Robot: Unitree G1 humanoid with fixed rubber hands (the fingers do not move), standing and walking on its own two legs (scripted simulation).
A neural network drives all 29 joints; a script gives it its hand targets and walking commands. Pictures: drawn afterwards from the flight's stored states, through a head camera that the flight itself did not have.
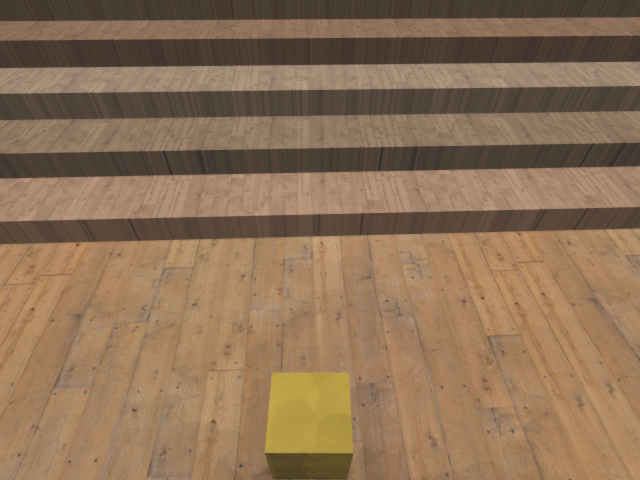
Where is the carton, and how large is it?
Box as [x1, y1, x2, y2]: [265, 372, 352, 478]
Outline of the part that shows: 272,372 265,445 265,454 272,477 346,478 352,456 348,373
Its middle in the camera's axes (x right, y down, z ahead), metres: -0.02 +0.51 +1.07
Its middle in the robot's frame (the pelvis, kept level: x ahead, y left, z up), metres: +0.42 +0.04 -0.66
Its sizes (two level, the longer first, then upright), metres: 0.210 0.200 0.250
